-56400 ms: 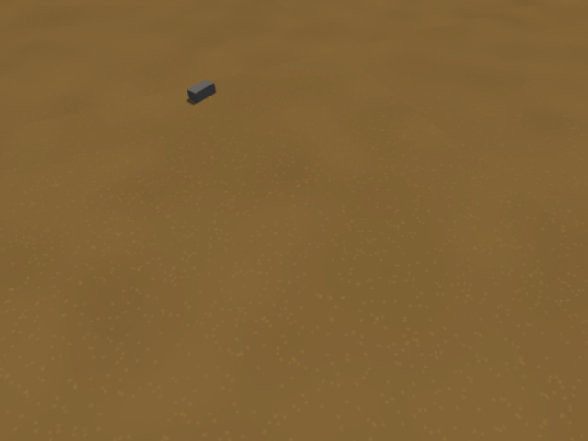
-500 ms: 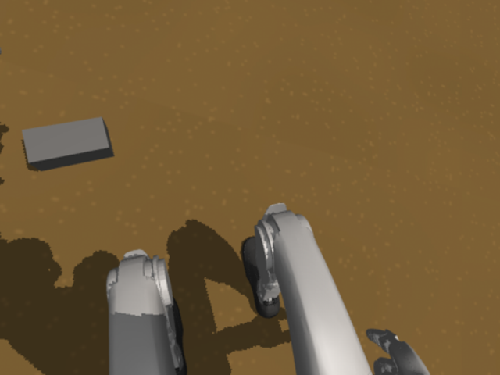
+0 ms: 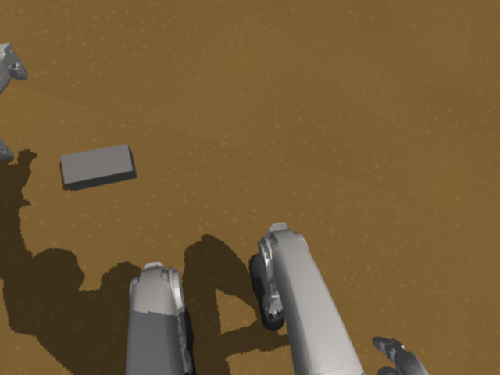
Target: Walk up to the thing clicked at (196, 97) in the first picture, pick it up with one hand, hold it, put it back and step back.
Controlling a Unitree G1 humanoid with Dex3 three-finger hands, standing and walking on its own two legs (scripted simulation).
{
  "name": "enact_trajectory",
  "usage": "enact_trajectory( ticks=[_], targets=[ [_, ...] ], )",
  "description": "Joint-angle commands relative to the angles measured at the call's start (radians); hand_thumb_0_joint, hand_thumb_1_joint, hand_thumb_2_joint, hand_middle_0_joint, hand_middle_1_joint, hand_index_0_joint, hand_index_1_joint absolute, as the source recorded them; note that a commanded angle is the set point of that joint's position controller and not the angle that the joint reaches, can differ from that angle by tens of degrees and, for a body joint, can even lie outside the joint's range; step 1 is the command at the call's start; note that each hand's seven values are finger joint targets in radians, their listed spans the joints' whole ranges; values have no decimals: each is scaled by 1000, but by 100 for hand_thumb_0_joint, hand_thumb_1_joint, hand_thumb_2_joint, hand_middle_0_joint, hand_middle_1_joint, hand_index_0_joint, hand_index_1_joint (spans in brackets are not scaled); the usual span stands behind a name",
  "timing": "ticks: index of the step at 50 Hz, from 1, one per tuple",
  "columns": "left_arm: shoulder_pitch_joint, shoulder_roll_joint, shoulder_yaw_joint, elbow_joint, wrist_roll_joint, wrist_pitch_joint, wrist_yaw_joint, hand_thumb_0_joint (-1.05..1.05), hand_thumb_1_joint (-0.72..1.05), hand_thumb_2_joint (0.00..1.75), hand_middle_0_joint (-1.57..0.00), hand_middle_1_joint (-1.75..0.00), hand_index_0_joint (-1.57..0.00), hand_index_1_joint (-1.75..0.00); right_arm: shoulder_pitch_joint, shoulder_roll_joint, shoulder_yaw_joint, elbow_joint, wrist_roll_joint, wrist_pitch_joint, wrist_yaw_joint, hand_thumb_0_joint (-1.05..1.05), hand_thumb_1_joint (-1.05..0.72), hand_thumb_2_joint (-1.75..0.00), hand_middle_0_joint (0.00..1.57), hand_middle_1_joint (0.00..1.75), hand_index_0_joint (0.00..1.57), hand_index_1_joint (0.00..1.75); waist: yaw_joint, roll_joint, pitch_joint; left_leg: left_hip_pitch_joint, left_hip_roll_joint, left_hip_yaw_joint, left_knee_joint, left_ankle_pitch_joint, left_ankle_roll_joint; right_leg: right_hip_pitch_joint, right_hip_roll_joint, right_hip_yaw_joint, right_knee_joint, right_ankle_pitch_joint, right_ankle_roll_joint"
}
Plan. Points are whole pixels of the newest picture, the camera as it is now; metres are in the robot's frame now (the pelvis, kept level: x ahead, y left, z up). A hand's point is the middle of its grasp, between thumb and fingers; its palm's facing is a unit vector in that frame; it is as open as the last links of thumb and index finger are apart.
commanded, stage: go down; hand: left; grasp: from above
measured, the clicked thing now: (100, 167) +0.59 +0.23 -0.46
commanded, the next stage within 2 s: withdraw in 1.46 s
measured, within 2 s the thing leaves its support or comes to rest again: neither
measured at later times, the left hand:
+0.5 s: hand out of the picture +0.54 +0.27 -0.03, palm faces -0.45 -0.03 -0.89, open 13.8 cm
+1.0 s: hand out of the picture +0.55 +0.27 -0.01, palm faces -0.44 -0.02 -0.90, open 14.0 cm
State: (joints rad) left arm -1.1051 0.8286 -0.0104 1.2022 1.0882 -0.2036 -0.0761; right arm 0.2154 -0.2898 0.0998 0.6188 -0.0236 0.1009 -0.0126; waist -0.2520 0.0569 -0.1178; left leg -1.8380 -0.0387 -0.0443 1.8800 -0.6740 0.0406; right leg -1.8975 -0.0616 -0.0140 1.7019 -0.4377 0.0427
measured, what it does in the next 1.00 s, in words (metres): stands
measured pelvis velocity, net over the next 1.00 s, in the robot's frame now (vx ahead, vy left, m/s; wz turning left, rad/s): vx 0.02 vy -0.01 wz -0.01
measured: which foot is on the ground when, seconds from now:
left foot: down 0.00-1.00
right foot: down 0.00-1.00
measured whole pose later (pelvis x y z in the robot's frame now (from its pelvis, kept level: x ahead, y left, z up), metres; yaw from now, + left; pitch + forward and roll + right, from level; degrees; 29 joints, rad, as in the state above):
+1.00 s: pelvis +0.02 -0.01 +0.05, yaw +0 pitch +36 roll -5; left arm -1.08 0.83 0.01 1.27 1.12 -0.23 0.02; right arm 0.23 -0.26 0.08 0.66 -0.01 0.10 0.00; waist -0.26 0.05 -0.13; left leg -1.68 -0.02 -0.05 1.72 -0.67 0.02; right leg -1.74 -0.04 -0.03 1.56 -0.43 0.03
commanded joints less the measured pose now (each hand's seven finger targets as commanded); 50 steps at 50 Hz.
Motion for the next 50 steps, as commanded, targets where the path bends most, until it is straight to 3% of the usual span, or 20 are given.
enact_trajectory(
  ticks=[1, 5, 6, 14, 20, 32, 33, 34, 39, 45, 50],
  targets=[
    [-381, 285, 70, -174, -11, -31, 48, 0, -46, 90, -5, -113, -9, -109, 203, -198, -78, -14, 6, -16, -21, 0, -91, -90, 20, 30, 20, 30, -18, 213, -647, 360, 8, -1, -318, 172, -7, 473, 39, -47, -134, 32, -83],
    [-380, 277, 70, -179, 0, -42, 60, 0, -46, 90, -5, -113, -9, -109, 205, -198, -80, -9, 4, -18, -19, 0, -91, -90, 20, 30, 20, 30, -17, 264, -657, 455, 17, -24, -338, 269, -26, 442, 40, -54, -127, 83, -90],
    [-369, 297, 82, -172, 3, -42, 66, 0, -45, 89, -5, -113, -9, -109, 204, -200, -83, -6, 4, -17, -18, 0, -91, -90, 20, 30, 20, 30, -3, 264, -668, 476, 18, -26, -344, 283, -30, 450, 39, -53, -131, 89, -92],
    [-350, 321, 104, -173, -4, -40, 96, 0, -47, 90, -5, -112, -9, -108, 214, -189, -89, 0, 4, -11, -7, 0, -91, -90, 20, 30, 20, 30, -3, 227, -722, 459, 7, 16, -333, 317, -14, 565, 43, -39, -179, 130, -88],
    [-347, 308, 92, -146, -6, -42, 108, 0, -47, 89, -5, -112, -9, -108, 205, -182, -94, 4, 9, -12, -9, 0, -91, -90, 20, 30, 20, 30, -4, 196, -665, 419, 5, 26, -369, 208, -4, 592, 47, -37, -227, 57, -82],
    [-348, 303, 85, -131, -1, -47, 111, 0, -49, 91, -5, -112, -9, -108, 214, -184, -93, 17, 9, -9, -4, 0, -92, -90, 20, 30, 20, 30, -5, 233, -679, 511, 18, 1, -387, 329, -24, 572, 52, -45, -220, 128, -93],
    [-335, 297, 82, -118, 1, -46, 112, 0, -49, 91, -5, -112, -9, -108, 210, -182, -94, 18, 9, -8, -4, 0, -92, -90, 20, 30, 20, 30, 2, 220, -680, 523, 19, -1, -390, 327, -23, 576, 54, -48, -224, 123, -93],
    [-348, 289, 77, -122, 3, -47, 114, 0, -50, 91, -5, -111, -8, -108, 213, -181, -93, 19, 9, -8, -3, 0, -92, -90, 20, 30, 20, 30, -10, 226, -671, 510, 20, 0, -388, 328, -23, 578, 54, -48, -224, 128, -93],
    [-357, 298, 75, -102, 15, -41, 130, 0, -51, 92, -5, -111, -8, -107, 205, -175, -90, 14, 13, -8, -4, 0, -92, -90, 20, 30, 20, 30, -6, 211, -640, 478, 14, 17, -417, 219, -13, 612, 57, -41, -263, 57, -87],
    [-382, 305, 79, -126, 19, -31, 135, 0, -52, 94, -5, -110, -8, -107, 218, -180, -93, 21, 13, -5, -3, 0, -92, -90, 20, 30, 20, 30, -8, 248, -692, 557, 23, -4, -426, 302, -25, 601, 58, -45, -257, 109, -91],
    [-357, 285, 70, -103, 9, -21, 132, 0, -52, 93, -5, -110, -8, -107, 219, -175, -92, 24, 13, -3, -4, 0, -92, -90, 20, 30, 20, 30, -6, 233, -672, 561, 25, -4, -437, 306, -25, 610, 61, -47, -268, 112, -92]
  ],
)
